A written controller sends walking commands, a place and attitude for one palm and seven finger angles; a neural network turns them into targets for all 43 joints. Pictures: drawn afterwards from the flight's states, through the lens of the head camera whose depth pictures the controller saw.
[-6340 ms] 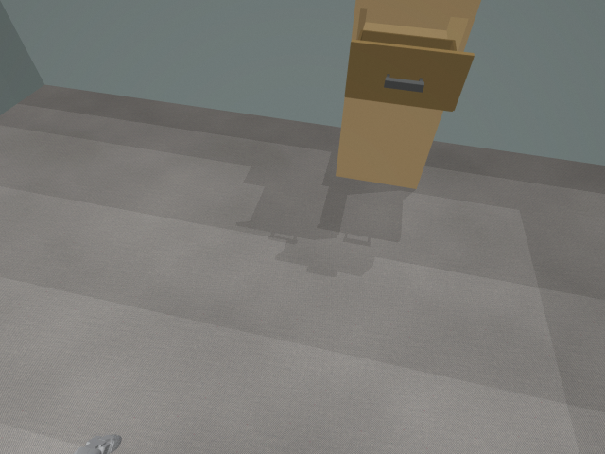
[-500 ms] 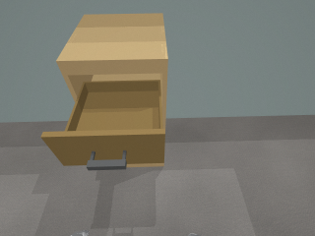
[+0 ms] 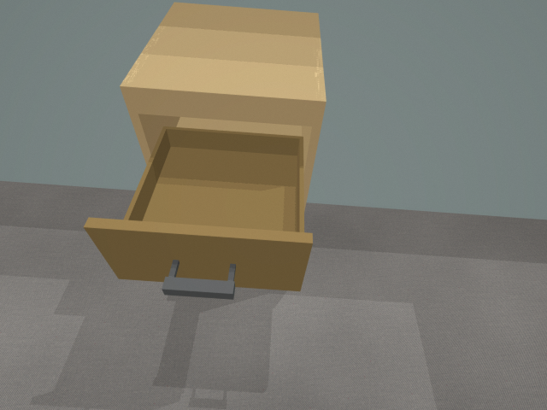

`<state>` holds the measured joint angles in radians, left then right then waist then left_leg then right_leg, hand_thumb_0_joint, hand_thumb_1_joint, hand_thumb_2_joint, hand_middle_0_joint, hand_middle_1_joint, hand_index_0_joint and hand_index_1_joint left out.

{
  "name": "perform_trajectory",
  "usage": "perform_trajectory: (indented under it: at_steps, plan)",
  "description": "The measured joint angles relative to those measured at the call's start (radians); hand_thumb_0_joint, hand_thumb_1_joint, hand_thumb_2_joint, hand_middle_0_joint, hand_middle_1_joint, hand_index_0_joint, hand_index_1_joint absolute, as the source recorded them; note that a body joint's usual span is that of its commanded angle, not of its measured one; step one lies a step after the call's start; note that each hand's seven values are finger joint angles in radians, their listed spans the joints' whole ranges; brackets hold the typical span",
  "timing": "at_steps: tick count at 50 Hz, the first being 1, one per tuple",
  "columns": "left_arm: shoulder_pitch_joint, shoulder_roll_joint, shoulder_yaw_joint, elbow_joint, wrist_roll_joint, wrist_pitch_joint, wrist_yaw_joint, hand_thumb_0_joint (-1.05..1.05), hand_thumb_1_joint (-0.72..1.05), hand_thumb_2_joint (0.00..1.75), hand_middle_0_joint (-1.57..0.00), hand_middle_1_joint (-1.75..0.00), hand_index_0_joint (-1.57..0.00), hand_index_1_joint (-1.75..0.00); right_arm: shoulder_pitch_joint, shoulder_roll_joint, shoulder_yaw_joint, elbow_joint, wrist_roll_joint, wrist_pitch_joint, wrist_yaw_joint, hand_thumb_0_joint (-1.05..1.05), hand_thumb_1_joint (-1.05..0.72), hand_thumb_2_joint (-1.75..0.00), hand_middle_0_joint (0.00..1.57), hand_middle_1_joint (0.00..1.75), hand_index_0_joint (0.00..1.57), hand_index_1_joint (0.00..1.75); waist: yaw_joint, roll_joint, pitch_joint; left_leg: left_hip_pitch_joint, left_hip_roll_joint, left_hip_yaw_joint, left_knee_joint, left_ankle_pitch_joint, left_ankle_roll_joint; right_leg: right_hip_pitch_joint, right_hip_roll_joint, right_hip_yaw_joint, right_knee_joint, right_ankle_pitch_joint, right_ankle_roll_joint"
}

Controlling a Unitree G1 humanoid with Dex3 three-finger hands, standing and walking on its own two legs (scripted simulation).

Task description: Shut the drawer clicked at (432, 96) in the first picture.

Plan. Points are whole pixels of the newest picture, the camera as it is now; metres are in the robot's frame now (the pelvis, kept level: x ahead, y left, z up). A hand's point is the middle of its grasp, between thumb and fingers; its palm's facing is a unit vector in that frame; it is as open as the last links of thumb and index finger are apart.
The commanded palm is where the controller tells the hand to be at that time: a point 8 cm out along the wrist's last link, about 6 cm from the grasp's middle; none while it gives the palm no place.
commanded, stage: come to a stop and stand still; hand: left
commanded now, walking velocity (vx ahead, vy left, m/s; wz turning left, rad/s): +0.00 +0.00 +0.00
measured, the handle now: (201, 277) +0.33 +0.15 -0.06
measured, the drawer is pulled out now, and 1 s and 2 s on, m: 0.30 0.30 0.30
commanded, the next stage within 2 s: look again from close up in 0.66 s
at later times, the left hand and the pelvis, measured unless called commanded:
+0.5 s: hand out of the picture -0.05 +0.16 -0.16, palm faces +0.01 -0.98 -0.17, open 7.4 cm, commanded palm none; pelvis -0.03 +0.00 +0.01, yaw -1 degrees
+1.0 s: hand out of the picture +0.00 +0.17 -0.17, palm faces -0.01 -0.98 -0.22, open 7.4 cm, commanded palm none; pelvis -0.01 +0.00 +0.00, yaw +0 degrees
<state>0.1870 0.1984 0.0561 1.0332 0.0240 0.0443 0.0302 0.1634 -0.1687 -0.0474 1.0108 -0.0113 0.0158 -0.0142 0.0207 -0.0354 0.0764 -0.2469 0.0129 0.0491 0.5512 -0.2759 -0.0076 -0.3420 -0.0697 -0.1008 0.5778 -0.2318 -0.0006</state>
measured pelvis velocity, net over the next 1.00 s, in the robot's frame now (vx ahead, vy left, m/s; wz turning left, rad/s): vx -0.01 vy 0.00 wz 0.01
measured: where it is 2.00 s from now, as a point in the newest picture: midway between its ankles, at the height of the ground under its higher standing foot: outside the picture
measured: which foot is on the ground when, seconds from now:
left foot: down 0.00-1.00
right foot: down 0.00-0.00, up 0.02-0.24, down 0.26-1.00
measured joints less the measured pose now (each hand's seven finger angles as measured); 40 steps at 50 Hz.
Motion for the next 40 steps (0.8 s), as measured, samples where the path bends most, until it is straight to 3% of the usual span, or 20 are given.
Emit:
perform_trajectory:
  at_steps: [3,7,10,13,15,18,23,40]
  plan:
    - [0.011,0.009,0.001,0.015,0.002,0.016,-0.001,0.01,0.91,0.90,-0.20,-0.30,-0.20,-0.30,0.008,0.021,0.016,0.005,-0.008,0.001,-0.005,0.00,-0.91,-0.90,0.20,0.30,0.20,0.30,0.006,-0.020,-0.011,0.016,-0.014,0.006,-0.044,0.026,0.032,-0.031,0.024,0.065,0.139,-0.145,0.006]
    - [0.049,0.006,-0.006,0.030,0.003,0.006,-0.003,0.01,0.91,0.90,-0.20,-0.30,-0.20,-0.30,0.008,0.025,0.023,0.026,-0.004,0.002,-0.014,0.00,-0.93,-0.90,0.20,0.30,0.21,0.30,0.014,-0.018,-0.034,0.031,-0.024,0.007,-0.122,0.075,0.045,-0.016,0.040,0.094,0.251,-0.176,0.015]
    - [0.079,-0.004,-0.020,0.051,0.001,-0.001,-0.001,0.01,0.91,0.90,-0.20,-0.30,-0.20,-0.30,0.003,0.025,0.025,0.038,-0.002,-0.004,-0.013,0.00,-0.93,-0.90,0.20,0.30,0.21,0.30,0.012,-0.013,-0.045,0.035,-0.032,0.015,-0.149,0.093,0.047,0.060,0.031,0.084,0.155,-0.188,0.024]
    - [0.102,-0.012,-0.035,0.075,-0.002,-0.014,0.003,0.01,0.91,0.90,-0.20,-0.30,-0.20,-0.30,0.005,0.030,0.027,0.049,0.005,-0.014,-0.012,0.00,-0.92,-0.90,0.20,0.30,0.21,0.30,0.007,-0.016,-0.050,0.020,-0.046,0.027,-0.135,0.091,0.043,0.165,0.019,0.088,-0.059,-0.079,0.024]
    - [0.105,-0.032,-0.044,0.101,-0.003,-0.023,0.006,0.01,0.91,0.90,-0.20,-0.30,-0.20,-0.30,0.003,0.022,0.018,0.062,0.015,-0.018,-0.015,0.00,-0.93,-0.90,0.20,0.30,0.21,0.30,0.001,0.013,-0.042,0.018,-0.033,0.026,-0.120,0.086,0.036,0.195,0.033,0.087,-0.115,-0.073,0.012]
    - [0.117,-0.057,-0.056,0.120,-0.005,-0.035,0.003,0.01,0.91,0.90,-0.20,-0.30,-0.20,-0.30,0.012,0.003,0.016,0.078,0.014,-0.017,-0.015,-0.01,-0.94,-0.90,0.20,0.30,0.21,0.30,-0.014,0.044,-0.041,0.036,-0.021,0.020,-0.147,0.106,0.028,0.212,0.047,0.081,-0.141,-0.051,0.005]
    - [0.118,-0.070,-0.063,0.129,-0.007,-0.038,0.000,0.01,0.91,0.90,-0.20,-0.30,-0.20,-0.30,0.056,-0.001,0.028,0.114,0.010,-0.010,-0.008,0.00,-0.94,-0.90,0.20,0.30,0.20,0.30,-0.024,0.043,-0.044,0.053,-0.013,0.015,-0.177,0.130,0.020,0.224,0.056,0.077,-0.160,-0.034,-0.004]
    - [0.118,-0.076,-0.070,0.087,-0.010,-0.047,-0.006,0.01,0.91,0.90,-0.20,-0.30,-0.20,-0.30,0.200,0.057,0.034,0.139,-0.010,-0.002,-0.002,0.00,-0.91,-0.90,0.20,0.30,0.20,0.30,-0.055,0.030,-0.034,0.007,0.002,-0.002,-0.145,0.126,0.004,0.181,0.072,0.061,-0.123,-0.046,-0.028]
